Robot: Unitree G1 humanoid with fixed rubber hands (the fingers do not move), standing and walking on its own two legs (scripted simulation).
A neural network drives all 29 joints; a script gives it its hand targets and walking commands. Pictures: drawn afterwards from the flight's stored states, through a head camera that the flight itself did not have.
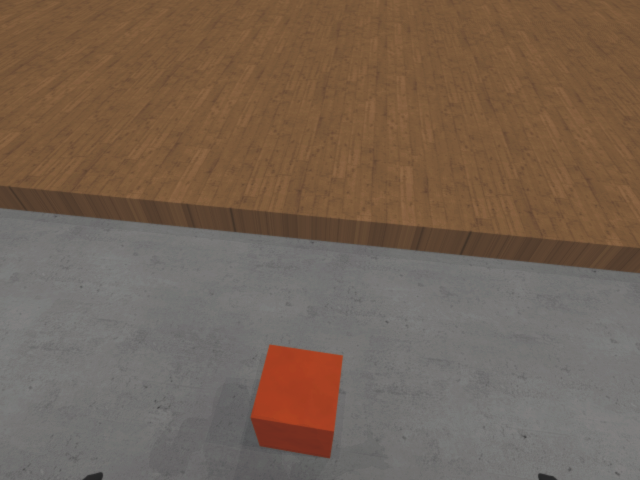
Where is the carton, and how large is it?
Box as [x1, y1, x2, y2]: [250, 345, 342, 457]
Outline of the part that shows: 269,345 250,417 259,444 262,446 329,457 333,435 342,355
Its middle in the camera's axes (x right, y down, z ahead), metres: -0.06 +0.47 +1.11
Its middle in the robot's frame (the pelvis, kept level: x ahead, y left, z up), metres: +0.46 +0.05 -0.66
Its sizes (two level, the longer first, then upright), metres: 0.210 0.200 0.250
